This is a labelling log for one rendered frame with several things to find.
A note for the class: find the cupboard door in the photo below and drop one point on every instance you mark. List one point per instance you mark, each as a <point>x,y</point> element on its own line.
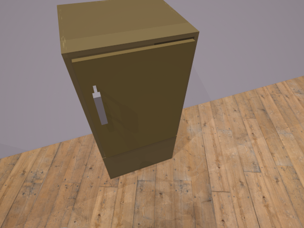
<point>142,91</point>

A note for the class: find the handle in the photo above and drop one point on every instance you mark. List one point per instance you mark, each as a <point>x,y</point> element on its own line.
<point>99,106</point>

